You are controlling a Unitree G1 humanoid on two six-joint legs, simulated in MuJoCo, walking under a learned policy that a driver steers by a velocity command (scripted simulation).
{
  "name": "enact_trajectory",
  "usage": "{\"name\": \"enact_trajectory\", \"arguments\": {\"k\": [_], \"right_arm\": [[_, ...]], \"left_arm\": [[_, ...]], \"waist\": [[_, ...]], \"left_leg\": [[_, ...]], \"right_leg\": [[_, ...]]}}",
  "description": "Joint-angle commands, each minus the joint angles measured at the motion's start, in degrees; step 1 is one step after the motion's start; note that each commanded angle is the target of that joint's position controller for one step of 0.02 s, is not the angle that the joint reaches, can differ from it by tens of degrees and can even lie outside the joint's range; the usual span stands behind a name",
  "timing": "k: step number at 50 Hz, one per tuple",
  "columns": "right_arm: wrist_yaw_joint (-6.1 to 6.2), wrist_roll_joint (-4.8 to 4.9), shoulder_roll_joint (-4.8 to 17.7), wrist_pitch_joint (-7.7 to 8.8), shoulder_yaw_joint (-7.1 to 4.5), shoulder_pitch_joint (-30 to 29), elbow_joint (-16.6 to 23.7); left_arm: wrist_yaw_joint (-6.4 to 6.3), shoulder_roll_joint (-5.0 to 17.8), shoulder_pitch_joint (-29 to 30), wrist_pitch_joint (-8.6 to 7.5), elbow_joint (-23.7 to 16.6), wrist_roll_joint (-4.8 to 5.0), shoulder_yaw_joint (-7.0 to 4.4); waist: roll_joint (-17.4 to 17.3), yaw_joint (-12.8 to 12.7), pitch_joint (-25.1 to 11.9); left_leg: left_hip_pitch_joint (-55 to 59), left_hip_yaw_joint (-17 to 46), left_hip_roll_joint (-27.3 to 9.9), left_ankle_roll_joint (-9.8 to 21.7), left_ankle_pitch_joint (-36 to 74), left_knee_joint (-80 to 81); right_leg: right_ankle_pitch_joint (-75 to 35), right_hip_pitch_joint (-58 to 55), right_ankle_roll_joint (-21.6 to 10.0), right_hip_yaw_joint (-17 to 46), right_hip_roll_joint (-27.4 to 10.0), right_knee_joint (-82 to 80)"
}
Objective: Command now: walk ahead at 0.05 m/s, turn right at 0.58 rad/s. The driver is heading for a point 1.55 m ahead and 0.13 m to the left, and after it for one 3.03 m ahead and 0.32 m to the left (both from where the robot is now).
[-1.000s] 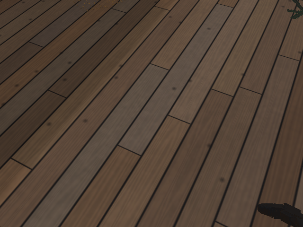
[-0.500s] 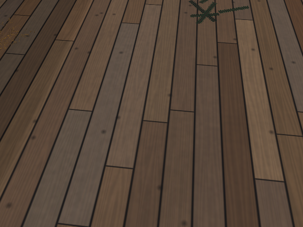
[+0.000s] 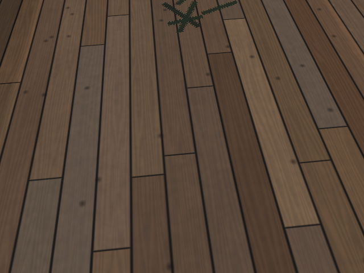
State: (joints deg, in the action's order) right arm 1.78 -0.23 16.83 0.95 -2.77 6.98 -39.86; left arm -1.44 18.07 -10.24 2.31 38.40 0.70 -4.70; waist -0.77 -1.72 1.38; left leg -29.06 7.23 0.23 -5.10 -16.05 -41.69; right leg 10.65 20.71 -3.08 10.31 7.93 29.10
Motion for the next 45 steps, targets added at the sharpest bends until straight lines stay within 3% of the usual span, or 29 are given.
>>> {"name": "enact_trajectory", "arguments": {"k": [1,2,3,4,5,6,7,8,9,11,14,17,19,20,21,22,23,24,26,28,36,45], "right_arm": [[-0.54,0.32,5.83,1.81,-2.08,1.66,3.8],[-0.72,0.35,6.07,2.2,-2.4,3.75,3.11],[-0.52,-0.37,9.03,2.26,-3.21,4.89,3.18],[-0.11,-1.71,13.91,1.48,-4.14,1.61,4.45],[-0.39,-2.88,11.95,1.26,-4.02,4.36,3.84],[-0.36,-2.33,9.11,1.33,-3.22,3.52,4.49],[-0.36,-1.5,7.09,1.19,-2.74,1.73,4.57],[-0.35,-0.68,6.2,0.97,-2.41,0.67,4.75],[-0.28,-0.24,6.02,0.74,-2.17,0.25,4.53],[-0.22,-0.46,6.08,0.19,-2.12,0.76,3.95],[-0.15,-0.4,6.45,-0.44,-2.3,0.97,3.35],[-0.53,0.27,8.08,-0.88,-2.7,2.74,2.24],[-0.72,1.1,7.6,-1.02,-2.29,2.17,1.69],[-0.81,1.32,6.69,-0.71,-1.92,4.61,0.61],[-1.12,0.25,5.37,-0.08,-1.31,6.09,0.36],[-1.73,-1.45,2.25,0.87,-0.35,7.99,0.83],[-1.44,-1.88,2.51,0.99,-0.14,4.46,0.96],[-1.36,-1.71,3.89,0.9,-0.47,2.4,0.64],[-0.93,-1.34,4.63,0.38,-0.77,2.0,-0.42],[-0.71,-1.04,4.61,0.17,-0.81,3.17,-1.24],[-0.21,-0.62,4.04,0.31,-0.95,4.97,-5.74],[0.48,-0.21,4.32,-0.06,-1.12,5.68,-10.3]], "left_arm": [[-0.2,8.03,2.17,-0.2,-4.67,0.38,-1.96],[-0.32,7.37,2.84,0.02,-5.01,0.79,-1.73],[-0.37,5.11,0.95,0.08,-5.32,0.48,-1.05],[-0.21,2.64,-3.51,-0.21,-5.7,0.06,-0.53],[-0.06,7.19,-2.39,-1.01,-6.21,-0.54,-1.68],[-0.02,10.17,-2.99,-1.05,-5.0,-0.36,-2.74],[-0.26,9.86,-3.12,-0.45,-3.51,0.03,-2.97],[-0.62,8.54,-3.2,0.3,-2.8,0.01,-2.77],[-0.63,6.93,-2.85,0.78,-2.86,0.01,-2.31],[-0.46,4.12,-1.24,0.9,-3.57,0.32,-1.34],[-0.13,1.75,1.16,0.63,-4.48,-0.06,-0.11],[0.5,2.44,1.6,0.51,-4.28,0.08,-0.07],[0.9,2.13,-1.44,0.29,-2.53,-0.12,-0.14],[0.97,2.84,-1.6,0.21,-2.33,-0.53,-0.17],[0.62,5.4,-2.24,0.17,-2.86,-1.1,-0.44],[0.23,9.04,-0.26,0.37,-2.93,-1.75,-1.06],[0.78,3.95,1.8,-0.09,-2.93,-2.09,0.19],[1.17,1.52,3.19,-0.65,-2.93,-2.38,0.92],[1.32,2.38,2.01,-1.62,-2.0,-2.36,0.87],[1.16,2.46,0.86,-2.27,-0.99,-1.9,1.05],[0.7,1.3,-0.27,-2.51,1.26,-1.52,1.43],[0.58,0.84,-1.73,-2.61,5.59,-1.15,1.28]], "waist": [[10.31,2.06,-8.35],[10.18,3.46,-8.01],[5.9,2.59,-9.3],[-10.36,-1.96,-7.93],[-15.56,0.52,-8.32],[-10.06,0.71,-7.81],[-6.48,0.38,-6.48],[-5.48,0.28,-5.79],[-5.77,0.46,-5.2],[-7.66,0.93,-5.06],[-10.67,2.2,-7.03],[-12.31,3.63,-7.14],[-10.83,1.65,-6.09],[-9.19,1.75,-5.51],[-4.19,2.63,-7.27],[8.54,6.06,-7.65],[10.2,4.06,-6.98],[8.11,3.74,-4.76],[7.86,2.69,-2.34],[7.21,3.1,-0.63],[2.64,2.82,-0.75],[1.27,2.74,-1.57]], "left_leg": [[7.55,-1.34,1.6,1.48,1.52,10.5],[12.27,-1.98,0.8,2.59,7.76,18.56],[19.21,3.29,-7.08,5.44,12.75,21.1],[24.21,16.0,-19.32,12.98,28.95,21.42],[22.86,25.22,-25.4,21.01,34.11,22.82],[22.09,21.04,-23.42,21.31,32.92,21.76],[21.24,14.44,-19.03,18.57,30.76,20.59],[21.16,10.66,-16.21,16.63,28.71,20.12],[20.46,8.52,-15.17,16.45,29.9,20.14],[20.25,4.06,-12.48,16.29,29.86,20.89],[21.78,2.14,-12.28,16.73,29.2,20.19],[21.6,3.63,-13.46,17.57,26.71,19.82],[18.83,3.04,-12.45,15.95,23.02,18.26],[16.21,2.59,-11.41,13.29,19.26,17.97],[11.79,0.66,-9.42,9.22,12.23,15.19],[8.63,-5.84,-3.48,4.93,1.32,12.26],[14.01,-5.95,-3.62,2.77,-1.2,14.17],[15.89,-5.96,-3.54,2.07,2.89,14.91],[16.66,-6.42,-3.23,1.93,6.27,14.68],[17.21,-5.96,-3.57,2.2,7.36,15.58],[18.5,-6.07,-3.88,1.67,9.77,16.54],[19.97,-6.23,-4.03,1.78,12.23,16.49]], "right_leg": [[-13.19,-7.85,-7.74,17.02,-13.69,-3.36],[-11.75,-6.88,-5.95,16.82,-12.07,-1.27],[-1.38,-2.73,-3.08,14.09,-9.12,4.42],[20.2,8.06,0.78,2.85,0.27,15.84],[28.42,13.67,3.75,-1.16,-0.08,29.12],[25.18,13.9,5.09,-0.03,-2.29,36.71],[21.68,13.91,6.18,-0.53,-2.83,39.47],[19.29,14.19,7.1,-0.86,-3.06,40.96],[17.49,13.76,7.84,-1.24,-2.99,41.56],[15.29,11.19,8.61,-4.09,-3.1,35.87],[15.66,4.49,8.82,-6.9,-5.8,21.68],[12.67,-1.77,7.81,-9.48,-6.55,9.65],[2.14,-8.73,5.64,-11.12,-5.92,-4.67],[-3.15,-13.13,3.9,-9.68,-6.53,-10.24],[-10.75,-19.44,1.74,-3.24,-12.14,-9.25],[-16.84,-18.77,-2.77,3.07,-18.84,-6.51],[-8.03,-10.33,-5.57,3.88,-19.66,-8.14],[-0.71,-8.44,-3.77,1.92,-16.5,-8.64],[2.59,-6.54,-0.91,-0.05,-13.73,-8.86],[1.84,-5.39,-0.21,-0.43,-13.24,-8.65],[-2.02,-6.95,-0.11,-1.73,-11.86,-7.39],[-7.07,-8.51,0.3,-3.72,-10.45,-6.45]]}}
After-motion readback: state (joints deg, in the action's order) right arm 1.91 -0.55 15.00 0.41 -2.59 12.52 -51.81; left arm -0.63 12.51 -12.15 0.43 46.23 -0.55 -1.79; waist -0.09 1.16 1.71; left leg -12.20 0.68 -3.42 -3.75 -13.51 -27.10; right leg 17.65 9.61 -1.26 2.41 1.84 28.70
